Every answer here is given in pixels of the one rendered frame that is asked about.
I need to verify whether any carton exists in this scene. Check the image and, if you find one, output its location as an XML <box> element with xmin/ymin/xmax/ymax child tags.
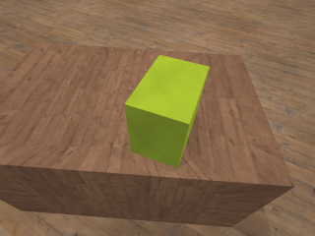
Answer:
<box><xmin>124</xmin><ymin>55</ymin><xmax>210</xmax><ymax>169</ymax></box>

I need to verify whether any pedestal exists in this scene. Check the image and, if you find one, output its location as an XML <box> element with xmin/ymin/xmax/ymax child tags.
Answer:
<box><xmin>0</xmin><ymin>42</ymin><xmax>295</xmax><ymax>227</ymax></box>

